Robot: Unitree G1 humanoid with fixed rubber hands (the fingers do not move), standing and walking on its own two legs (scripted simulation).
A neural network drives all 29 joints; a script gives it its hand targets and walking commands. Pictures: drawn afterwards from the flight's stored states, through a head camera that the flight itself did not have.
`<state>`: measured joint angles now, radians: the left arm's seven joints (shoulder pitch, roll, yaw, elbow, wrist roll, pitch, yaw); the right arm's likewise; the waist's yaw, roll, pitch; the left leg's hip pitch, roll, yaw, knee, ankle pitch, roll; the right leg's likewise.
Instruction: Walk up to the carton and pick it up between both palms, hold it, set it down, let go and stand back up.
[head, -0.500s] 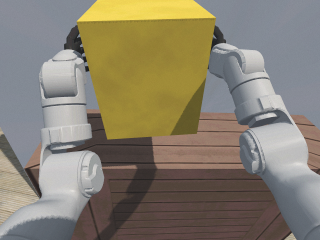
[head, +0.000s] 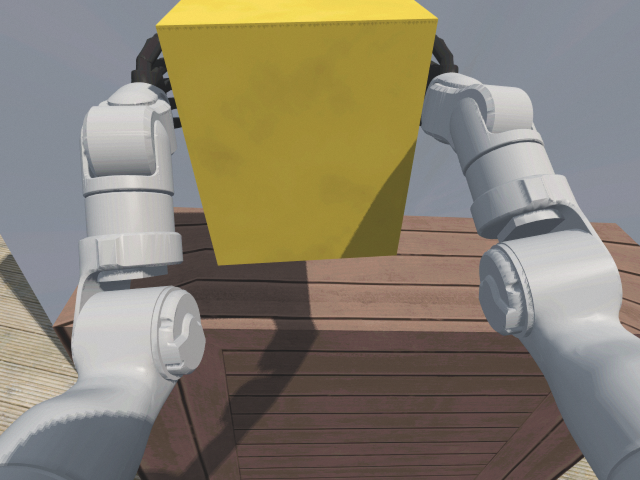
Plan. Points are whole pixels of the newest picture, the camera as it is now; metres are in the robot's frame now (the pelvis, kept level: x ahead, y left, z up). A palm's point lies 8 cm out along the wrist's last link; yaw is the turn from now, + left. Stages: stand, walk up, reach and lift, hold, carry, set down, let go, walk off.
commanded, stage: hold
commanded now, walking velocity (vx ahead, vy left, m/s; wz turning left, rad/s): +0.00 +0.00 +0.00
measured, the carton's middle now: (300, 122) +0.40 +0.03 +0.30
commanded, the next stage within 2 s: none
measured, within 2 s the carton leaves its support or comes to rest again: neither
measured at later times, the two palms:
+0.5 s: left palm (186, 122) +0.36 +0.14 +0.31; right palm (473, 125) +0.36 -0.16 +0.32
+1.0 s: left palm (159, 126) +0.38 +0.18 +0.30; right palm (428, 126) +0.40 -0.12 +0.30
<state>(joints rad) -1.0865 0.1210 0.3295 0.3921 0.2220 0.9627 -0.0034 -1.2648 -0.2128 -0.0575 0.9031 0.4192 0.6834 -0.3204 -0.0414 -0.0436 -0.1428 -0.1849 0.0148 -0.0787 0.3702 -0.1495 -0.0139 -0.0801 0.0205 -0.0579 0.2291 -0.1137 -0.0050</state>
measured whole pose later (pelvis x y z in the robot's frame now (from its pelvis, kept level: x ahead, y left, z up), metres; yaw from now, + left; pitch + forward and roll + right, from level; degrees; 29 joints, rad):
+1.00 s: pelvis +0.00 -0.02 +0.00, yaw +1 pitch -2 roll -1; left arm -1.00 0.12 0.34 0.30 0.22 0.95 -0.02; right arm -1.14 -0.16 -0.04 0.76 0.39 0.67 -0.33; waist -0.04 -0.05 -0.11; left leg -0.17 0.03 -0.09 0.34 -0.14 -0.03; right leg -0.07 0.03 -0.07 0.24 -0.12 -0.02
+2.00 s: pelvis -0.01 +0.00 +0.00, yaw +0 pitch -2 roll -2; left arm -1.13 0.14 0.31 0.45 0.21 0.95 0.00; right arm -1.33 -0.23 -0.07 0.97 0.41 0.69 -0.31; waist -0.04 -0.05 -0.15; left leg -0.22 0.01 -0.08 0.40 -0.15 -0.01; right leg -0.11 0.02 -0.06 0.25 -0.11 0.00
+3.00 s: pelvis +0.00 -0.01 +0.00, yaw +1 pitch -2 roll -2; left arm -1.04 0.14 0.33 0.30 0.22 0.97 -0.02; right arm -1.18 -0.17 -0.05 0.78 0.40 0.69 -0.34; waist -0.04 -0.05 -0.11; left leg -0.19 0.02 -0.10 0.37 -0.15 -0.03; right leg -0.09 0.03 -0.07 0.26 -0.14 -0.02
